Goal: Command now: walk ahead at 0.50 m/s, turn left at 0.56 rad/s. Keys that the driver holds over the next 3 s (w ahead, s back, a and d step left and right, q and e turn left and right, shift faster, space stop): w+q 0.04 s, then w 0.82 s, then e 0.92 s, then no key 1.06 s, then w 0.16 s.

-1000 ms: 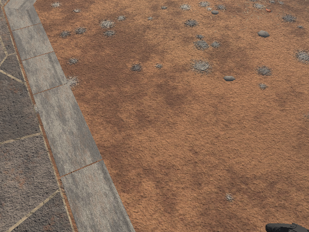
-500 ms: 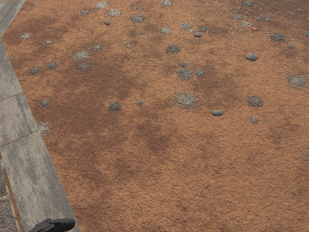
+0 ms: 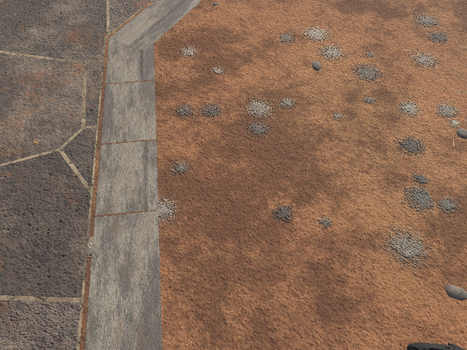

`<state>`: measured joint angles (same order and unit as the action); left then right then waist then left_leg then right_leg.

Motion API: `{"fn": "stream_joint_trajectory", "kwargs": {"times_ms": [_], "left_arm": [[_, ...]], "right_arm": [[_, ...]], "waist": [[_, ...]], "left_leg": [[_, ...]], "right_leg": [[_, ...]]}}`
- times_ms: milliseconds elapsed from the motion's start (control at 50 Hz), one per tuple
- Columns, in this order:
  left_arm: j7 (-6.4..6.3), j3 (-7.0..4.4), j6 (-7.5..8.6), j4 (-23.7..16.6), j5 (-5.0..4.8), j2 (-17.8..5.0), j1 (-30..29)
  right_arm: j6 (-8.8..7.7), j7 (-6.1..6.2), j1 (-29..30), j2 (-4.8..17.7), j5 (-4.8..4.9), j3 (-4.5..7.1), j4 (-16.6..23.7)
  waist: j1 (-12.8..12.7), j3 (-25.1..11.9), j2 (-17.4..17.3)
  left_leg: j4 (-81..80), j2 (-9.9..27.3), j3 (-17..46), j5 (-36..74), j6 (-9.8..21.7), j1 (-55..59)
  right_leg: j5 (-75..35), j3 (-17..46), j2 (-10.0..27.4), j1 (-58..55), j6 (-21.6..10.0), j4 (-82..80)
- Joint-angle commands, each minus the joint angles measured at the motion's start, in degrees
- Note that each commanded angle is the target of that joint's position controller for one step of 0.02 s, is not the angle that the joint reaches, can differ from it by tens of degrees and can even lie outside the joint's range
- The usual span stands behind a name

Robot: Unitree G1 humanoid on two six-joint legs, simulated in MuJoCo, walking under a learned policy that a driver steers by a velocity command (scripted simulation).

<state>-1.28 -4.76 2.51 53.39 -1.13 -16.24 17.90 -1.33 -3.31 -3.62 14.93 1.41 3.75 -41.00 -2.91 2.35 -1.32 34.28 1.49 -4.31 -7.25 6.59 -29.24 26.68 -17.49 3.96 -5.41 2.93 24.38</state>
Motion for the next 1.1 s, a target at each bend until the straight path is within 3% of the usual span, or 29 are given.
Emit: {"fn": "stream_joint_trajectory", "kwargs": {"times_ms": [20, 40, 60, 80, 100, 120, 140, 220, 320, 380, 440, 480, 520, 540, 560, 580, 600, 620, 640, 660, 740, 800, 900, 960, 1020, 1040, 1060, 1080, 1100], "left_arm": [[-0.23, -0.36, 0.78, -5.96, 2.16, -4.87, -1.42], [0.51, 1.01, 3.27, -8.56, 1.47, -2.51, -0.24], [1.33, -0.11, 5.05, -9.47, -1.09, -7.43, -7.14], [1.65, 0.00, 5.93, -9.68, -1.90, -7.37, -8.42], [1.16, -0.02, 6.07, -8.44, -0.74, -6.84, -8.01], [0.91, -0.56, 5.54, -7.63, 0.38, -7.55, -7.43], [1.09, -0.73, 4.64, -7.06, 0.59, -7.55, -6.02], [0.93, -0.04, 2.68, -7.99, 1.49, -4.68, -8.63], [1.81, 0.95, 3.21, -10.06, 0.93, -2.91, -17.32], [2.59, 1.20, 3.58, -11.28, 0.42, -3.21, -21.23], [3.54, 1.06, 4.13, -12.38, 0.46, -4.38, -22.32], [3.85, 0.63, 4.34, -11.74, 0.45, -5.68, -19.13], [3.38, -1.20, 4.39, -8.09, 0.79, -9.15, -6.66], [3.01, -1.97, 4.29, -6.44, 1.57, -12.55, 3.18], [3.37, -2.94, 3.94, -4.46, 1.28, -16.05, 7.26], [3.55, -1.37, 3.93, -4.55, -0.01, -10.19, 6.96], [3.31, -0.58, 3.91, -5.48, 0.12, -7.93, 2.21], [3.12, -0.17, 3.66, -6.47, 0.85, -7.12, -2.21], [3.11, 0.26, 3.63, -6.82, 1.38, -5.95, -4.76], [3.08, 0.70, 3.85, -6.87, 2.00, -4.91, -5.83], [2.69, 0.43, 4.26, -5.57, 1.22, -6.60, -4.98], [1.91, 0.09, 3.74, -4.67, 1.01, -7.91, -3.24], [1.33, 0.24, 2.59, -2.13, 0.35, -8.17, 1.95], [0.86, 0.12, 0.96, -1.05, 0.23, -8.48, 3.84], [0.24, -0.42, 0.19, -2.65, -0.15, -9.66, -0.47], [0.28, 0.21, 0.44, -4.06, 0.57, -7.60, -0.63], [0.50, 1.70, 1.03, -5.17, 1.60, -2.36, 4.11], [0.78, 1.99, 1.16, -4.22, 0.75, -2.83, 10.37], [0.81, 0.42, 0.55, -4.11, -0.96, -8.22, 9.08]], "right_arm": [[0.56, 2.24, -21.35, 17.70, 0.42, 6.63, -2.23], [-0.61, 1.69, -19.47, 19.10, -0.16, 6.07, 0.34], [-1.40, 1.27, -19.42, 13.56, -0.54, 4.44, 0.07], [-2.04, 1.32, -17.35, 10.90, -0.51, 3.71, -0.42], [-2.37, 1.39, -12.98, 8.92, -0.45, 3.08, 0.13], [-2.55, 1.58, -9.70, 6.63, -0.92, 2.30, 0.85], [-2.62, 1.79, -8.47, 5.86, -1.57, 1.87, 1.38], [-3.42, 2.87, -11.11, 8.45, -1.23, 2.34, -0.28], [-3.18, 3.68, -14.49, 8.96, -0.90, 2.17, -2.33], [-3.06, 3.63, -17.14, 9.16, -0.68, 2.20, -4.24], [-2.33, 3.99, -18.57, 9.60, -0.51, 2.48, -5.74], [-1.82, 4.30, -17.83, 10.26, -0.51, 2.75, -6.03], [-1.29, 4.36, -16.07, 9.77, -0.72, 2.30, -5.62], [-1.17, 4.42, -16.98, 7.29, -1.66, 1.13, -4.56], [-2.38, 3.73, -25.90, 0.80, -1.04, -0.57, -4.47], [-3.30, 3.57, -22.01, 6.11, -0.15, 0.21, -5.10], [-3.94, 3.38, -15.65, 9.16, 0.89, 1.04, -3.09], [-4.20, 3.61, -12.08, 8.95, 0.63, 0.89, -2.18], [-4.20, 3.74, -10.63, 8.58, -0.29, 1.13, -1.89], [-3.84, 3.74, -11.78, 8.06, -0.61, 1.35, -2.08], [-2.41, 3.93, -11.73, 5.17, -1.03, 0.81, -2.01], [-2.53, 3.83, -6.55, 4.50, -1.27, 0.49, -0.71], [-3.60, 2.88, 3.15, 2.80, -1.26, -0.30, 1.68], [-4.52, 1.95, 5.05, 3.79, -1.49, -0.01, 2.67], [-5.06, 2.39, -4.35, 7.93, -2.32, 1.60, -0.07], [-5.26, 2.98, -10.08, 11.40, -3.14, 2.51, -1.18], [-4.53, 3.77, -14.93, 15.20, -4.61, 3.06, -1.05], [-3.19, 3.66, -15.50, 12.43, -3.73, 2.10, -0.10], [-1.98, 3.58, -12.66, 10.49, -2.48, 1.82, 0.72]], "waist": [[9.84, -13.24, -8.77], [6.62, -22.28, -12.31], [9.94, -19.00, -4.43], [8.59, -12.30, -3.31], [5.83, -8.35, 1.07], [3.96, -6.22, 0.25], [2.56, -5.84, -0.89], [2.55, -3.46, -0.64], [6.17, -1.04, -2.17], [7.75, 1.02, -2.74], [7.23, 1.56, -3.16], [5.14, -0.03, -4.38], [-1.43, -8.19, -3.73], [-4.56, -16.85, 1.96], [-0.41, -23.75, 18.92], [-3.30, -21.90, 13.69], [-3.22, -12.83, 9.82], [-1.67, -8.19, 4.87], [-0.22, -4.71, 3.86], [1.64, -4.29, 5.26], [3.13, -2.50, 5.49], [1.84, -1.35, 4.33], [-1.50, 0.90, 3.98], [-1.31, -0.50, 5.58], [4.75, -5.62, 6.74], [6.68, -11.70, 3.41], [6.24, -20.59, -8.56], [5.48, -30.69, -15.28], [5.64, -28.50, -10.75]], "left_leg": [[-4.54, 7.86, 20.57, -0.86, 9.39, 40.75], [-14.90, 18.18, 52.38, -11.01, 19.83, 51.78], [-18.57, 17.63, 47.41, -10.47, 16.14, 50.41], [-18.19, 15.72, 37.77, -6.66, 13.64, 43.13], [-18.07, 13.02, 30.65, -1.03, 11.21, 34.34], [-18.81, 11.11, 25.67, 5.48, 9.96, 27.83], [-20.18, 10.04, 23.28, 8.73, 9.54, 23.82], [-23.81, 8.61, 16.62, 16.80, 9.63, 19.29], [-24.94, 5.94, 11.35, 10.16, 5.85, 20.07], [-24.45, 8.19, 12.68, 6.70, 5.78, 23.62], [-20.92, 11.54, 14.27, 11.25, 5.00, 30.87], [-17.27, 12.17, 14.25, 20.03, 3.68, 33.46], [-2.41, 7.85, 10.83, 34.50, 1.35, 30.74], [14.41, 4.16, 8.43, 20.32, -0.56, 20.05], [34.73, -6.48, 7.48, -19.69, -4.88, -3.41], [40.62, -4.61, 13.88, -25.86, -4.15, -10.83], [41.23, -1.43, 12.57, -20.85, -3.47, -14.57], [38.71, 1.59, 10.39, -15.68, -3.29, -12.93], [35.19, 3.38, 9.79, -12.56, -3.63, -11.27], [32.89, 5.00, 10.13, -10.42, -3.69, -7.66], [24.80, 6.57, 8.33, -6.46, -5.90, -7.24], [14.84, 6.73, 7.51, 3.12, -7.27, -9.68], [-0.89, 2.78, 4.57, 13.69, -7.54, -4.26], [-5.60, 0.14, 5.32, 12.53, -6.60, -1.83], [-11.32, -1.20, 5.30, 14.89, -3.88, 11.15], [-8.60, 4.14, 8.35, 32.42, -1.51, 24.40], [-2.61, 20.06, 21.90, 56.72, 6.12, 45.65], [-2.23, 27.00, 31.03, 60.21, 11.80, 50.96], [-6.30, 24.76, 28.36, 42.30, 11.64, 45.18]], "right_leg": [[-19.74, 2.87, 3.56, 29.39, -2.54, 42.33], [9.06, 16.68, -6.78, 45.23, -0.97, 55.89], [4.88, 22.60, -3.19, 51.51, -2.31, 57.17], [-0.45, 21.62, -0.41, 52.37, -3.79, 53.30], [-4.76, 21.35, 2.44, 48.75, -3.94, 48.22], [-7.37, 21.34, 4.15, 44.70, -3.66, 44.00], [-9.08, 21.50, 4.98, 41.14, -3.38, 42.52], [-16.44, 19.81, 4.79, 41.68, -0.60, 32.38], [-33.80, 18.19, 1.90, 40.02, -0.54, 12.91], [-35.18, 18.32, 0.77, 40.52, -1.53, 7.80], [-29.64, 18.97, 0.16, 42.70, -3.85, 4.54], [-24.83, 17.99, -1.15, 38.42, -5.59, 3.70], [-25.19, 15.51, -3.65, 20.00, -8.66, 2.81], [-26.06, 26.22, 5.81, 2.83, -12.38, 4.90], [-13.06, 53.95, 18.17, -16.88, -22.02, -0.92], [-1.13, 60.07, 17.23, -16.49, -20.53, -7.11], [-0.82, 51.55, 15.59, -8.91, -17.70, -8.27], [-6.00, 45.25, 13.52, -0.51, -16.26, -9.43], [-11.93, 41.02, 11.91, 6.29, -16.29, -10.88], [-16.33, 37.89, 10.30, 10.17, -15.80, -12.10], [-25.04, 30.48, 8.95, 14.83, -17.11, -16.45], [-28.30, 26.09, 7.59, 13.66, -16.12, -17.71], [-35.93, 21.44, 5.11, 12.81, -13.74, -15.23], [-43.77, 23.39, 6.17, 7.93, -12.44, -8.27], [-48.01, 25.45, 4.44, 7.59, -8.93, 3.14], [-40.04, 23.74, 0.68, 13.87, -6.48, 13.14], [-8.91, 20.21, -6.27, 32.20, -2.46, 33.26], [18.49, 24.18, -7.98, 37.40, -1.35, 45.27], [14.70, 25.02, -4.73, 40.27, -0.82, 50.21]]}}
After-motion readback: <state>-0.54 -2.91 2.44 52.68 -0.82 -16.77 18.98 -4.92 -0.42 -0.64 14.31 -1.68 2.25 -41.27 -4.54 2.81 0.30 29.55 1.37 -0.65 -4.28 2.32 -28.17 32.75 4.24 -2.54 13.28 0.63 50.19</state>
